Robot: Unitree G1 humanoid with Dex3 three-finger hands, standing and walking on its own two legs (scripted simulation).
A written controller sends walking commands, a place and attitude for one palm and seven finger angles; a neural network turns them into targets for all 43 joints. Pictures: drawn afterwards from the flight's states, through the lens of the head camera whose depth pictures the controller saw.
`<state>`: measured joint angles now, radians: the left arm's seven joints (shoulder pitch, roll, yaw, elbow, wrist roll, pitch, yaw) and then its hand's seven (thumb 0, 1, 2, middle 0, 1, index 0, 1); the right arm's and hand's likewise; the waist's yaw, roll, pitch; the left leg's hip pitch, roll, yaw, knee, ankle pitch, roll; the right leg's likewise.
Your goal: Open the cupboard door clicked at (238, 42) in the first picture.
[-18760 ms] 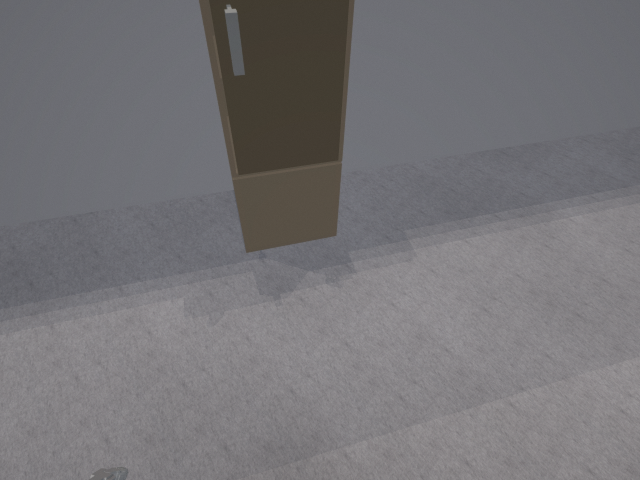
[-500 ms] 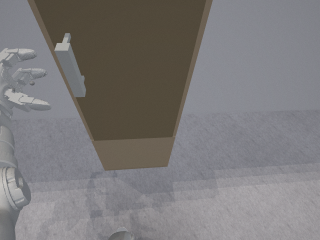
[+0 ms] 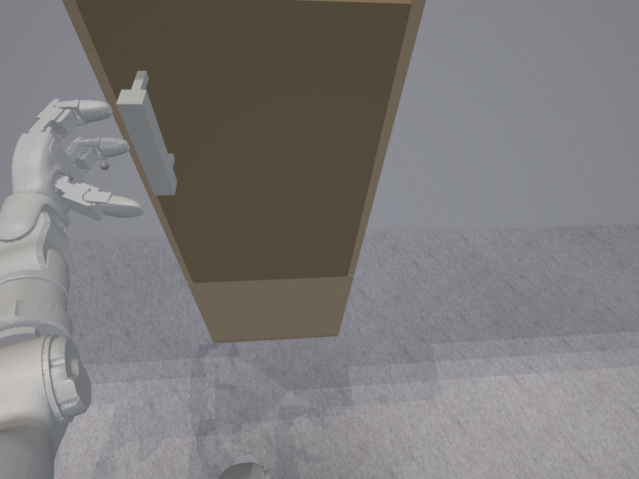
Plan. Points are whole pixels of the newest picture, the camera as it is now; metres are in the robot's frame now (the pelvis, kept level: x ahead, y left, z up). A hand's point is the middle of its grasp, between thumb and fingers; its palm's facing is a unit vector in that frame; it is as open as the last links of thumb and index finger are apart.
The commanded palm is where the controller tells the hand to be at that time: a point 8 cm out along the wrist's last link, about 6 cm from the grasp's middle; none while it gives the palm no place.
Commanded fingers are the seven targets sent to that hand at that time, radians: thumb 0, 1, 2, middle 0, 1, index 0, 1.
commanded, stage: slide the fingers in behind the handle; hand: left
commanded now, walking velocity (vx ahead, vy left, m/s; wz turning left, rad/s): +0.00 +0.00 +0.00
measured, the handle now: (154, 135) +0.52 +0.21 +0.13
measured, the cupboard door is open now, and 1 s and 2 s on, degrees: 0 0 0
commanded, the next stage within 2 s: close the thumb around the handle in 1.02 s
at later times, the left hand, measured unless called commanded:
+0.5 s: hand (139, 165) +0.45 +0.21 +0.14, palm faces +0.06 -1.00 +0.03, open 14.0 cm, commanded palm +0.43 +0.26 +0.13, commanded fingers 0.00 -0.50 0.30 -0.30 -1.20 -0.30 -1.20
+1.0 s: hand (150, 162) +0.47 +0.20 +0.13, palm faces +0.07 -1.00 +0.03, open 14.0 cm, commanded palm +0.45 +0.25 +0.13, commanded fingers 0.00 -0.50 0.30 -0.30 -1.20 -0.30 -1.20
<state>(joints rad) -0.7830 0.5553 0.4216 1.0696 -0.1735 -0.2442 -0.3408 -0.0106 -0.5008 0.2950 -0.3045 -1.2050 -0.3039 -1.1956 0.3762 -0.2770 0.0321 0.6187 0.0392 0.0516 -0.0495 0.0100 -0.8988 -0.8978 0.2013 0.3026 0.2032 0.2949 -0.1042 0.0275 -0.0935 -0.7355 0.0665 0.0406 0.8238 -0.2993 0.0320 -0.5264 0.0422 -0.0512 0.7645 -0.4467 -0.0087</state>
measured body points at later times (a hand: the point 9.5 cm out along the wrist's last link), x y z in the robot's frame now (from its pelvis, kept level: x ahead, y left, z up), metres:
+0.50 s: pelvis +0.00 -0.01 +0.00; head +0.05 +0.00 +0.45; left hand +0.45 +0.26 +0.14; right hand +0.04 -0.28 -0.11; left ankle +0.06 +0.10 -0.70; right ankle -0.04 -0.12 -0.70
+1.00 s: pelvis +0.00 -0.01 +0.00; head +0.06 +0.00 +0.44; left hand +0.46 +0.26 +0.13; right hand +0.03 -0.28 -0.11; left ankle +0.06 +0.10 -0.70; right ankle -0.04 -0.12 -0.70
